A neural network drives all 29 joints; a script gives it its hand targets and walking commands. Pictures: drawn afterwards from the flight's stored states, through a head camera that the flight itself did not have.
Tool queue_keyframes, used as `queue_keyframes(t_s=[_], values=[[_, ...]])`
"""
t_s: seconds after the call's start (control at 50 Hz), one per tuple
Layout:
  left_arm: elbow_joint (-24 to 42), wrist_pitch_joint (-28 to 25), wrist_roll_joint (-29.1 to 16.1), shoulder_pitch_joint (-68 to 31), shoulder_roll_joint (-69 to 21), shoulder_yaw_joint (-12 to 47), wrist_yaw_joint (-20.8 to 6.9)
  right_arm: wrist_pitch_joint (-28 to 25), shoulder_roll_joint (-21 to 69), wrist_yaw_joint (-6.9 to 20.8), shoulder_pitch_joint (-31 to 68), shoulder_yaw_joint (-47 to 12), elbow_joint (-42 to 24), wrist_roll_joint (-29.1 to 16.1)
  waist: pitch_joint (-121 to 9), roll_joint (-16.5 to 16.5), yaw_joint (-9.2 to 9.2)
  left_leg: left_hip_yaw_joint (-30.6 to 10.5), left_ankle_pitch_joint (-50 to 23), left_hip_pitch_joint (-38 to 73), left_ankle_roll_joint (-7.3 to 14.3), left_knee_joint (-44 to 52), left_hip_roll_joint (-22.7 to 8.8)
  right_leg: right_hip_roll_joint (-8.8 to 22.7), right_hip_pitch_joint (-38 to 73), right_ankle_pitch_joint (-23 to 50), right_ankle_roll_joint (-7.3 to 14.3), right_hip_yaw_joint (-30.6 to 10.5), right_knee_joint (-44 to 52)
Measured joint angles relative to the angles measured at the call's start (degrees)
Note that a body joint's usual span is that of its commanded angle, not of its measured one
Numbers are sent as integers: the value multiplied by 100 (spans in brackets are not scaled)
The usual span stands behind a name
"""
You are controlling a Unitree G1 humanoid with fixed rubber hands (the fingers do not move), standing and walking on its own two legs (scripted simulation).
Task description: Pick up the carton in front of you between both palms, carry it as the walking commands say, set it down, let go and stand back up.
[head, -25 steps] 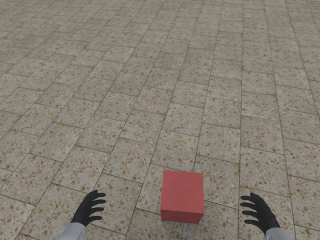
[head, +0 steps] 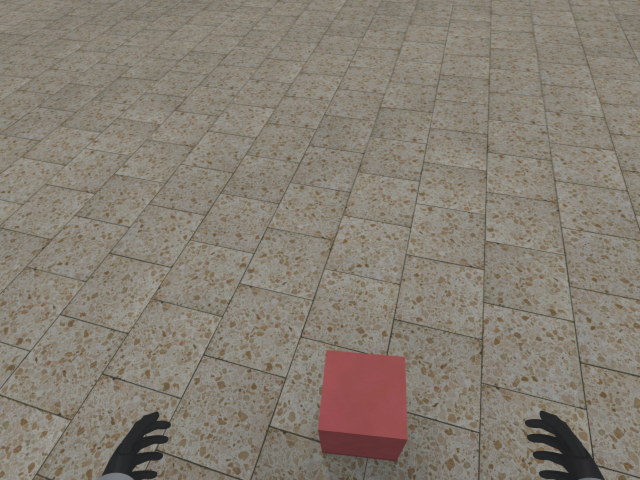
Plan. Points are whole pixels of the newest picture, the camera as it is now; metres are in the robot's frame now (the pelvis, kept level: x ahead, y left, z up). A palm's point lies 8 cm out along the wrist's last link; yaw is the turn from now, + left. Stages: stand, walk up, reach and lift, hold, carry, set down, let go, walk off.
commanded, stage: stand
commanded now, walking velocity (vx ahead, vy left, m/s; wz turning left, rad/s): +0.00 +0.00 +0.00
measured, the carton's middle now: (362, 406) +0.39 -0.05 -0.64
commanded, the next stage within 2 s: none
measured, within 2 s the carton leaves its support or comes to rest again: neither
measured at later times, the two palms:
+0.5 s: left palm out of the picture +0.11 +0.29 -0.09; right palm out of the picture +0.12 -0.30 -0.09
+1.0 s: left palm out of the picture +0.08 +0.30 -0.09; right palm out of the picture +0.08 -0.31 -0.10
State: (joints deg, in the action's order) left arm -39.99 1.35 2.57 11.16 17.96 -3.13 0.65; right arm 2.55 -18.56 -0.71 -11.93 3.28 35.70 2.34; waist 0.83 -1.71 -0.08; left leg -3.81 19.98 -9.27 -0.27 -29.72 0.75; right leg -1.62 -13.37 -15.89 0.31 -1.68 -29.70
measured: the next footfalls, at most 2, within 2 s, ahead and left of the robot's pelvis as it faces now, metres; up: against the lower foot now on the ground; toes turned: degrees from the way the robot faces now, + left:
none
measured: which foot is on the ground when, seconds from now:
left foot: down 0.00-1.00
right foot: down 0.00-1.00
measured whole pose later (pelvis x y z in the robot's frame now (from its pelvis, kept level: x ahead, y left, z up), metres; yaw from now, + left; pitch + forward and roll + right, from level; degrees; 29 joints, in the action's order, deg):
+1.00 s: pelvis -0.01 +0.00 +0.01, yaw +0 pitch -2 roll +0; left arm -56.3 -0.2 1.3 7.5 20.9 -1.3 0.5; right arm -0.6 -21.7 -1.3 -10.2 0.5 53.3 1.6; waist 1.3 -1.0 -0.4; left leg -3.5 15.0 -4.4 -0.6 -21.8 0.4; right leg -1.2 -8.8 -11.4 0.5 -1.6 -22.7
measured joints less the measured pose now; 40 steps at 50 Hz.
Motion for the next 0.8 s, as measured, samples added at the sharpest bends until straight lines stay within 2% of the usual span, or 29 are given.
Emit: queue_keyframes(t_s=[0.24,0.8], values=[[-590,-124,-50,-164,109,88,52,-185,-121,-57,82,-138,654,-11,-11,-3,-26,-43,-82,170,-23,238,-8,19,156,22,27,60,163],[-1427,-145,-116,-321,233,156,8,-299,-276,-75,139,-252,1534,-51,19,64,-32,9,-412,451,-30,697,-30,38,422,347,21,30,600]])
